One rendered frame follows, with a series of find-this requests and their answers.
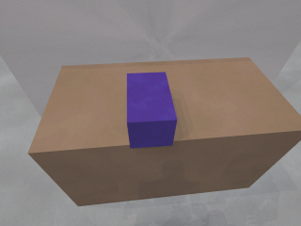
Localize pedestal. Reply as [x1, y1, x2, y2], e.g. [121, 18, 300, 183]
[28, 57, 301, 206]

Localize carton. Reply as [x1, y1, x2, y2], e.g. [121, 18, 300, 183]
[127, 72, 177, 149]

